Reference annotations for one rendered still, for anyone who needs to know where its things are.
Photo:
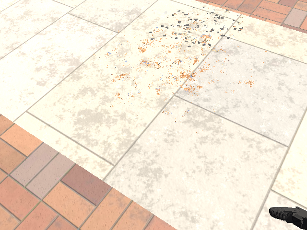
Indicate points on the robot right hand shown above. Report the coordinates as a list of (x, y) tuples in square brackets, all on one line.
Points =
[(297, 216)]

